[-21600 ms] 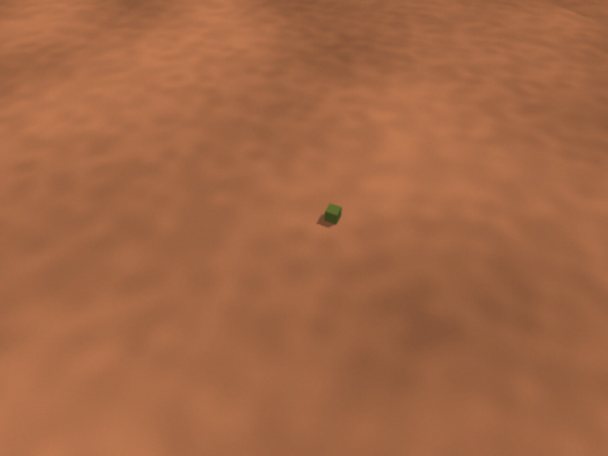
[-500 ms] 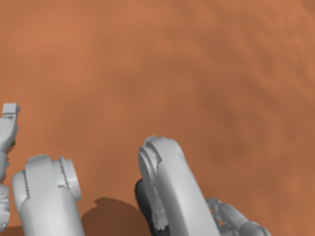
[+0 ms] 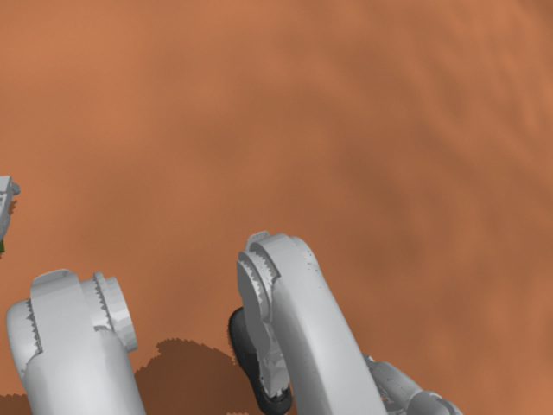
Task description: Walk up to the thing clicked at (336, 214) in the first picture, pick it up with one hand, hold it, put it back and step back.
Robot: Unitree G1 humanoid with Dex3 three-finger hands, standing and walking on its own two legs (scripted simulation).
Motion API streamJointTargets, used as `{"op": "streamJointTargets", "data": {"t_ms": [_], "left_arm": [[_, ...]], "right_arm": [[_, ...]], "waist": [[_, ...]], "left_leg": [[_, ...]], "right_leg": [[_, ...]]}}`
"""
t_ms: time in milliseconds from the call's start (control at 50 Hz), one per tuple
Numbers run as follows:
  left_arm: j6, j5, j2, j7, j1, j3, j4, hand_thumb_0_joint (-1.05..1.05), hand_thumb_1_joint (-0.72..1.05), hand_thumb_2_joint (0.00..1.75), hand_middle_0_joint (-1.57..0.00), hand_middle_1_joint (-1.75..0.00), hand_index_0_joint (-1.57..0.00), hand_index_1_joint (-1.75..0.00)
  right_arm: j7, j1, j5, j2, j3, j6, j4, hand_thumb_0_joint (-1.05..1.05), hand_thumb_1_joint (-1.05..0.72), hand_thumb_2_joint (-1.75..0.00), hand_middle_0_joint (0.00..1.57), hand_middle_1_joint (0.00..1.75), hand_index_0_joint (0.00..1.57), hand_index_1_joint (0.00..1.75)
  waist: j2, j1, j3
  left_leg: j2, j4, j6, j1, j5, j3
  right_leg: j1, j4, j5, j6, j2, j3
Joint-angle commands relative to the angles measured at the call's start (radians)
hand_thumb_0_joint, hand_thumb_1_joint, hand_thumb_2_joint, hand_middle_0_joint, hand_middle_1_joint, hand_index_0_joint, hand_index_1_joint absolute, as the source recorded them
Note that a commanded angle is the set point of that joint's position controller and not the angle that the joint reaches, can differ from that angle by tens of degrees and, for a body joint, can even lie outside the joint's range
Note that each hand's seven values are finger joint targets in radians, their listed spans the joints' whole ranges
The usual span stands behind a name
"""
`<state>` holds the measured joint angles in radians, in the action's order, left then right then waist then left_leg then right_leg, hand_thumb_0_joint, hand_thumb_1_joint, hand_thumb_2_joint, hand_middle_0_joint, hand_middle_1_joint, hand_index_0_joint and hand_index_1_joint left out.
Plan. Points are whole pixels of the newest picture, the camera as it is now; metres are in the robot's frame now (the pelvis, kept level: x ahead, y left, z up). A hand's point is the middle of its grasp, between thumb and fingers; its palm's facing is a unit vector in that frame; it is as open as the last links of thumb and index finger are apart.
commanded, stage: close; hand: left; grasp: from above
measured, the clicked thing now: out of the picture +0.39 +0.32 -0.27
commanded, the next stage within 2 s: settle in 1.80 s
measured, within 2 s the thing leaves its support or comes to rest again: neither
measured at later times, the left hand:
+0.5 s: hand out of the picture +0.39 +0.31 -0.25, palm faces -0.49 -0.15 -0.86, open 12.6 cm
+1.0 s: hand out of the picture +0.38 +0.31 -0.24, palm faces -0.38 -0.07 -0.92, open 11.0 cm
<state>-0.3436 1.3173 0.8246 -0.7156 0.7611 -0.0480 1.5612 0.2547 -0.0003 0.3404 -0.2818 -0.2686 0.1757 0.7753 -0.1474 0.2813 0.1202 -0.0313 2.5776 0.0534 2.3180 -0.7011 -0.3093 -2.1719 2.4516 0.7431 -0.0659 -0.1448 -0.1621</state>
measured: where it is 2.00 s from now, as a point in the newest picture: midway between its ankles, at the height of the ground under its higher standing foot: (196, 407)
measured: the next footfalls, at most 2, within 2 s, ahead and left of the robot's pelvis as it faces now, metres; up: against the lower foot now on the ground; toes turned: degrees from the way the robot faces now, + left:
none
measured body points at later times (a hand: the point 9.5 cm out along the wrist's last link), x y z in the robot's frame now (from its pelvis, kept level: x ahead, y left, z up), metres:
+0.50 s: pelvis +0.00 +0.00 +0.00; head +0.25 +0.13 +0.35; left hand +0.41 +0.31 -0.20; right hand +0.09 -0.25 -0.07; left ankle +0.07 +0.14 -0.26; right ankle +0.10 -0.12 -0.26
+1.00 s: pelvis +0.00 +0.00 +0.00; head +0.23 +0.13 +0.37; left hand +0.39 +0.31 -0.18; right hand +0.12 -0.26 -0.07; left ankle +0.07 +0.14 -0.26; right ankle +0.10 -0.12 -0.26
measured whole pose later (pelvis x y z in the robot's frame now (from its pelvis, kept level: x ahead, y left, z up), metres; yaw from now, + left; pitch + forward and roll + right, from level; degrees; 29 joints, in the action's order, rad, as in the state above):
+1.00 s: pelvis +0.00 +0.00 +0.00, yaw +0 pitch +25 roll -12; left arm -0.22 1.27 0.80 -0.79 0.82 -0.01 1.63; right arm 0.26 -0.01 0.31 -0.31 -0.24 0.23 0.77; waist -0.15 0.29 0.08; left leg -0.04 2.55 0.05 2.33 -0.68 -0.29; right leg -2.20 2.43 0.72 -0.07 -0.15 -0.15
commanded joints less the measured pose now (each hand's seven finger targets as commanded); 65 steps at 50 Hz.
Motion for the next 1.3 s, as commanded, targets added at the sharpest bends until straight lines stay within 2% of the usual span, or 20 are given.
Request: {"op": "streamJointTargets", "data": {"t_ms": [0, 140, 220, 280, 380, 420, 520, 560, 620, 720, 820, 860, 880, 960, 1020, 1080, 1140, 1180, 1240, 1280], "left_arm": [[0.030, 0.000, 0.159, -0.126, 0.233, 0.007, -0.083, 0.00, -0.38, 0.93, -0.16, -0.83, -0.15, -0.84], [0.123, -0.066, 0.120, -0.134, 0.315, 0.054, -0.042, 0.00, -0.37, 0.93, -0.17, -0.83, -0.16, -0.84], [0.146, -0.089, 0.126, -0.074, 0.332, 0.048, -0.006, 0.00, -0.35, 0.90, -0.17, -0.86, -0.17, -0.86], [0.144, -0.094, 0.181, -0.014, 0.325, -0.003, 0.021, 0.00, -0.32, 0.90, -0.21, -0.85, -0.20, -0.86], [0.097, -0.106, 0.150, 0.070, 0.286, 0.019, 0.024, 0.00, -0.23, 0.89, -0.27, -0.84, -0.27, -0.84], [0.066, -0.097, 0.176, 0.084, 0.267, 0.006, -0.002, 0.00, -0.21, 0.88, -0.28, -0.84, -0.29, -0.84], [-0.010, -0.059, 0.239, 0.058, 0.236, -0.043, -0.093, 0.00, -0.17, 0.80, -0.29, -0.79, -0.30, -0.77], [-0.018, -0.050, 0.188, 0.044, 0.227, -0.013, -0.058, 0.00, -0.15, 0.82, -0.33, -0.77, -0.33, -0.77], [-0.026, -0.035, 0.210, -0.008, 0.221, -0.022, -0.057, 0.00, -0.11, 0.80, -0.36, -0.73, -0.36, -0.73], [0.011, -0.007, 0.184, -0.098, 0.225, 0.003, -0.042, 0.00, -0.06, 0.71, -0.38, -0.69, -0.39, -0.68], [0.078, -0.034, 0.151, -0.139, 0.266, 0.024, -0.050, 0.00, -0.04, 0.75, -0.43, -0.65, -0.42, -0.66], [0.105, -0.042, 0.148, -0.134, 0.283, 0.038, -0.037, 0.00, -0.01, 0.73, -0.45, -0.64, -0.45, -0.64], [0.117, -0.044, 0.165, -0.137, 0.288, 0.018, -0.032, 0.00, 0.01, 0.73, -0.47, -0.64, -0.46, -0.64], [0.146, -0.085, 0.139, -0.084, 0.311, 0.037, 0.008, 0.00, -0.02, 0.68, -0.43, -0.65, -0.44, -0.64], [0.148, -0.097, 0.202, -0.024, 0.313, -0.018, 0.022, 0.00, 0.04, 0.68, -0.49, -0.64, -0.49, -0.64], [0.118, -0.109, 0.156, 0.033, 0.309, 0.004, 0.024, 0.00, 0.13, 0.75, -0.56, -0.67, -0.56, -0.67], [0.070, -0.113, 0.160, 0.069, 0.315, 0.025, -0.024, 0.00, 0.17, 0.67, -0.57, -0.66, -0.58, -0.64], [0.036, -0.101, 0.201, 0.072, 0.292, 0.003, -0.052, 0.00, 0.18, 0.64, -0.58, -0.63, -0.59, -0.61], [0.002, -0.090, 0.143, 0.078, 0.258, 0.035, -0.013, 0.00, 0.21, 0.65, -0.60, -0.62, -0.61, -0.60], [-0.019, -0.077, 0.186, 0.056, 0.255, 0.013, -0.037, 0.00, 0.21, 0.63, -0.60, -0.61, -0.61, -0.60]], "right_arm": [[-0.009, 0.113, -0.005, -0.330, 0.111, 0.022, 0.007, 0.00, -0.88, -0.89, 0.20, 0.30, 0.20, 0.30], [0.000, 0.114, -0.034, -0.324, 0.125, 0.052, 0.003, 0.00, -0.88, -0.89, 0.20, 0.30, 0.20, 0.30], [0.005, 0.138, -0.047, -0.329, 0.135, 0.074, -0.006, 0.00, -0.89, -0.90, 0.20, 0.30, 0.20, 0.30], [0.007, 0.164, -0.053, -0.326, 0.130, 0.082, -0.012, 0.00, -0.89, -0.90, 0.20, 0.30, 0.20, 0.30], [0.000, 0.151, -0.044, -0.321, 0.105, 0.069, -0.040, 0.00, -0.89, -0.90, 0.20, 0.30, 0.20, 0.30], [-0.003, 0.147, -0.043, -0.329, 0.100, 0.055, -0.051, 0.00, -0.89, -0.90, 0.20, 0.30, 0.20, 0.30], [-0.010, 0.144, -0.028, -0.330, 0.082, 0.024, -0.043, 0.00, -0.89, -0.89, 0.20, 0.30, 0.20, 0.30], [-0.008, 0.125, -0.018, -0.318, 0.075, 0.021, -0.041, 0.00, -0.89, -0.89, 0.20, 0.30, 0.20, 0.30], [-0.014, 0.125, -0.011, -0.344, 0.093, 0.018, -0.018, 0.00, -0.88, -0.89, 0.20, 0.30, 0.20, 0.30], [-0.024, 0.107, -0.006, -0.334, 0.103, 0.028, -0.011, 0.00, -0.88, -0.89, 0.20, 0.30, 0.20, 0.30], [-0.017, 0.094, -0.023, -0.330, 0.112, 0.046, -0.008, 0.00, -0.88, -0.89, 0.20, 0.30, 0.20, 0.30], [-0.011, 0.100, -0.034, -0.330, 0.116, 0.055, -0.013, 0.00, -0.88, -0.89, 0.20, 0.30, 0.20, 0.30], [-0.013, 0.108, -0.033, -0.331, 0.118, 0.051, -0.009, 0.00, -0.88, -0.89, 0.20, 0.30, 0.20, 0.30], [-0.005, 0.127, -0.040, -0.327, 0.125, 0.066, -0.011, 0.00, -0.89, -0.90, 0.20, 0.30, 0.20, 0.30], [-0.010, 0.150, -0.047, -0.332, 0.128, 0.063, -0.025, 0.00, -0.89, -0.90, 0.20, 0.30, 0.20, 0.30], [-0.008, 0.158, -0.038, -0.320, 0.110, 0.060, -0.033, 0.00, -0.89, -0.90, 0.20, 0.30, 0.20, 0.30], [-0.013, 0.142, -0.039, -0.323, 0.100, 0.051, -0.042, 0.00, -0.89, -0.90, 0.20, 0.30, 0.20, 0.30], [-0.019, 0.146, -0.042, -0.331, 0.094, 0.038, -0.047, 0.00, -0.89, -0.90, 0.20, 0.30, 0.20, 0.30], [-0.017, 0.139, -0.030, -0.322, 0.077, 0.030, -0.048, 0.00, -0.89, -0.90, 0.20, 0.30, 0.20, 0.30], [-0.021, 0.135, -0.035, -0.332, 0.077, 0.028, -0.046, 0.00, -0.89, -0.89, 0.20, 0.30, 0.20, 0.30]], "waist": [[0.459, 0.034, -0.594], [0.393, 0.050, -0.574], [0.419, 0.052, -0.574], [0.424, 0.041, -0.582], [0.449, 0.040, -0.600], [0.469, 0.032, -0.615], [0.501, 0.022, -0.666], [0.467, 0.040, -0.640], [0.463, 0.030, -0.609], [0.430, 0.035, -0.550], [0.431, 0.043, -0.590], [0.420, 0.045, -0.575], [0.406, 0.042, -0.602], [0.441, 0.048, -0.554], [0.428, 0.044, -0.589], [0.442, 0.052, -0.601], [0.457, 0.048, -0.627], [0.468, 0.036, -0.654], [0.422, 0.064, -0.603], [0.430, 0.045, -0.593]], "left_leg": [[-0.028, -0.267, -0.047, -0.449, 0.128, 0.147], [-0.033, -0.255, -0.056, -0.388, 0.072, 0.151], [-0.032, -0.255, -0.057, -0.410, 0.097, 0.154], [-0.030, -0.249, -0.058, -0.414, 0.140, 0.153], [-0.028, -0.259, -0.048, -0.469, 0.197, 0.143], [-0.028, -0.265, -0.042, -0.493, 0.215, 0.142], [-0.032, -0.244, -0.043, -0.526, 0.285, 0.145], [-0.034, -0.223, -0.047, -0.489, 0.262, 0.146], [-0.033, -0.256, -0.048, -0.474, 0.183, 0.140], [-0.032, -0.277, -0.043, -0.433, 0.074, 0.146], [-0.034, -0.278, -0.045, -0.437, 0.106, 0.146], [-0.036, -0.258, -0.050, -0.417, 0.112, 0.151], [-0.037, -0.259, -0.052, -0.420, 0.119, 0.152], [-0.034, -0.261, -0.053, -0.407, 0.108, 0.157], [-0.036, -0.255, -0.057, -0.416, 0.152, 0.153], [-0.033, -0.261, -0.051, -0.448, 0.171, 0.138], [-0.032, -0.255, -0.049, -0.474, 0.193, 0.136], [-0.033, -0.249, -0.049, -0.491, 0.222, 0.140], [-0.031, -0.237, -0.052, -0.467, 0.217, 0.137], [-0.031, -0.248, -0.050, -0.467, 0.201, 0.136]], "right_leg": [[0.231, -0.260, -0.233, 0.089, -0.026, -0.118], [0.201, -0.291, -0.166, 0.088, -0.016, -0.079], [0.204, -0.274, -0.190, 0.090, -0.015, -0.075], [0.222, -0.258, -0.238, 0.088, -0.009, -0.089], [0.270, -0.236, -0.310, 0.087, -0.008, -0.125], [0.293, -0.232, -0.323, 0.090, -0.010, -0.135], [0.358, -0.227, -0.390, 0.084, -0.019, -0.131], [0.336, -0.231, -0.379, 0.081, -0.019, -0.128], [0.300, -0.255, -0.296, 0.082, -0.025, -0.124], [0.250, -0.281, -0.164, 0.092, -0.027, -0.101], [0.232, -0.277, -0.204, 0.091, -0.027, -0.095], [0.218, -0.275, -0.212, 0.087, -0.021, -0.083], [0.241, -0.292, -0.218, 0.085, -0.025, -0.073], [0.210, -0.274, -0.210, 0.089, -0.014, -0.077], [0.249, -0.269, -0.251, 0.088, -0.016, -0.078], [0.266, -0.243, -0.276, 0.087, -0.014, -0.108], [0.298, -0.243, -0.307, 0.086, -0.012, -0.119], [0.332, -0.246, -0.341, 0.082, -0.015, -0.116], [0.309, -0.244, -0.347, 0.076, -0.014, -0.135], [0.301, -0.252, -0.321, 0.078, -0.015, -0.133]]}}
